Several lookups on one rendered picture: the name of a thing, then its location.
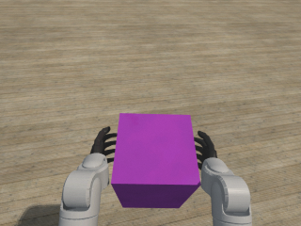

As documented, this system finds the carton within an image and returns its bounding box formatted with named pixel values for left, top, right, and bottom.
left=111, top=113, right=201, bottom=208

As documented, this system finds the left robot hand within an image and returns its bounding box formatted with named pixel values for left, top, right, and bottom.
left=90, top=126, right=118, bottom=163

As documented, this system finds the right robot hand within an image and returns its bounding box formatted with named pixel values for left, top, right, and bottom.
left=194, top=131, right=217, bottom=170

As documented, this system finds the robot left forearm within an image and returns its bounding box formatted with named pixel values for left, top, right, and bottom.
left=58, top=153, right=109, bottom=226

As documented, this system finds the robot right forearm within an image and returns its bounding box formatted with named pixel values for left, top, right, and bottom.
left=200, top=157, right=252, bottom=226

